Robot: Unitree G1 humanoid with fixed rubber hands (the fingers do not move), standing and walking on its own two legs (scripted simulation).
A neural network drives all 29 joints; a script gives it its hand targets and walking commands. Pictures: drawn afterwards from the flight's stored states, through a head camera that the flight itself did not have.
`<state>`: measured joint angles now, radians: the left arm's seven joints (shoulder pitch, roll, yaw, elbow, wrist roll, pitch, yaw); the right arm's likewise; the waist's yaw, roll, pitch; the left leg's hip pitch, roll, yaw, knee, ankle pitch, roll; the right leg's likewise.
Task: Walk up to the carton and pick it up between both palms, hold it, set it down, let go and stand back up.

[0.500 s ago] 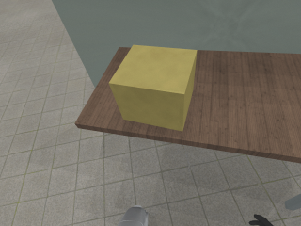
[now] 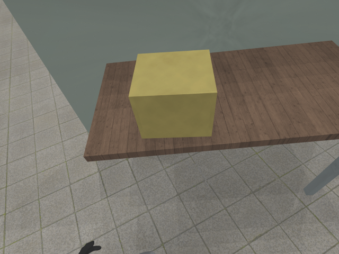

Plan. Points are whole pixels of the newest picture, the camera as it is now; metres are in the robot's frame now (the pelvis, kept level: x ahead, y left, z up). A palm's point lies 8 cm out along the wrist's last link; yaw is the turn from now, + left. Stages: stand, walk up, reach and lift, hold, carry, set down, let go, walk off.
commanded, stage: walk up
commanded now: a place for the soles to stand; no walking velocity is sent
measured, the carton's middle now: (174, 95) +0.59 +0.01 +0.01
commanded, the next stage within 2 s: none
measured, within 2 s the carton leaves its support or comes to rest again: neither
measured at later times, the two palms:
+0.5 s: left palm out of the picture +0.07 +0.32 -0.12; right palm out of the picture +0.02 -0.17 -0.11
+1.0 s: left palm out of the picture +0.10 +0.29 -0.11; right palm out of the picture +0.04 -0.21 -0.12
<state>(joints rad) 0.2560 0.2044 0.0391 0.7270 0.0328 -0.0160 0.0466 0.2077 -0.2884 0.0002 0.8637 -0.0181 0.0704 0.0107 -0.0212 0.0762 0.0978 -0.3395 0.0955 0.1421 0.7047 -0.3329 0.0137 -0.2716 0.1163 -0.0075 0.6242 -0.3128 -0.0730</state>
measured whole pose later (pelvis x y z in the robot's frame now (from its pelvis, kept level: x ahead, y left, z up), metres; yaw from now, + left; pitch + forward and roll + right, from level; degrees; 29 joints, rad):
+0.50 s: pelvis +0.01 +0.08 +0.02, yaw -6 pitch -1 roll +0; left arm 0.29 0.24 -0.01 0.97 0.03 0.00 0.01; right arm 0.31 -0.20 0.02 0.93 -0.02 -0.01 -0.01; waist 0.00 -0.04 0.02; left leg -0.23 0.05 0.10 0.53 -0.28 0.00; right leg -0.24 0.01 0.12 0.53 -0.27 0.01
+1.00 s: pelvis +0.03 +0.05 +0.02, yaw -9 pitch -1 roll +1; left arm 0.24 0.23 -0.05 1.03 0.00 -0.01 0.02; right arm 0.24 -0.26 0.03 0.97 -0.02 0.01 -0.01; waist 0.00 0.01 0.02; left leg -0.16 0.07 0.14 0.47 -0.28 -0.04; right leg -0.23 0.04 0.14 0.55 -0.29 0.00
